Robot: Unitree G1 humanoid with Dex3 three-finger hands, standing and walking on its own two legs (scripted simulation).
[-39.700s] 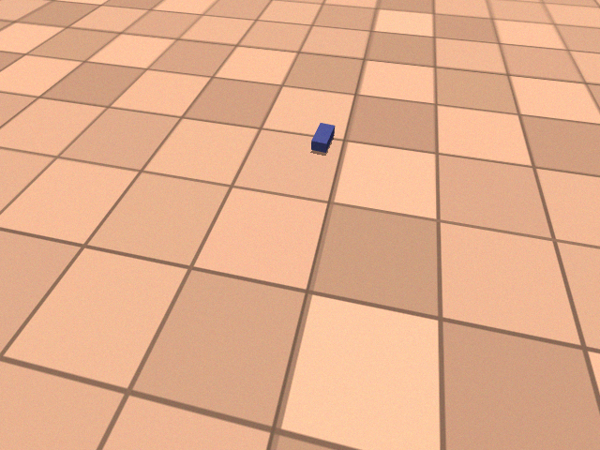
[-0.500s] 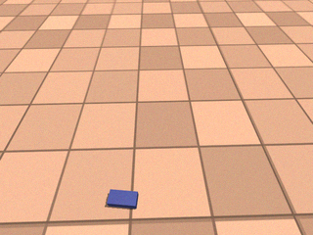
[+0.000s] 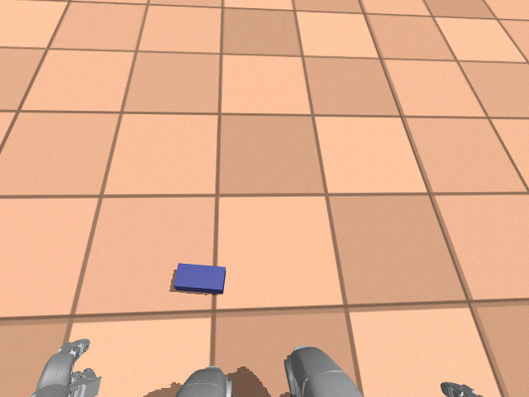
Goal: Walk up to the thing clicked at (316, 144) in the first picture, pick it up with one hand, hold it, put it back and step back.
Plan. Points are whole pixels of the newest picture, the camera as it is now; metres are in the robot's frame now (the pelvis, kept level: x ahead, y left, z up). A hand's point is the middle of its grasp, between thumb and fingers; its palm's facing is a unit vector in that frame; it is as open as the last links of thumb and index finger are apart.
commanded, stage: step back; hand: left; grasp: from above
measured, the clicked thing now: (200, 278) +0.48 +0.19 -0.73
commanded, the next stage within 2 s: none
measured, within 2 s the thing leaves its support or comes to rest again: neither
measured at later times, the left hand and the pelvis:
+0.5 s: hand out of the picture +0.03 +0.25 -0.13, palm faces -0.01 -0.91 -0.43, open 7.4 cm; pelvis -0.10 -0.01 +0.00, yaw -1 degrees
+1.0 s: hand out of the picture -0.17 +0.25 -0.16, palm faces -0.07 -0.91 -0.41, open 7.4 cm; pelvis -0.26 -0.02 -0.02, yaw -5 degrees
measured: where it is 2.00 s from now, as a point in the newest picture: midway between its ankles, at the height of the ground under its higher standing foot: outside the picture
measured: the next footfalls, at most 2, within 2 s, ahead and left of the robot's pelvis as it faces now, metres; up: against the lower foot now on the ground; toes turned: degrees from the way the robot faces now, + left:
right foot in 0.22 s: -0.02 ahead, -0.13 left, +0.00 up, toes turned -1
left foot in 0.58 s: -0.09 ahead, +0.12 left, +0.00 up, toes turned -2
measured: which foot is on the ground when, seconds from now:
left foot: down 0.00-0.24, up 0.26-0.56, down 0.58-1.00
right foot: up 0.00-0.20, down 0.22-0.60, up 0.62-0.96, down 0.98-1.00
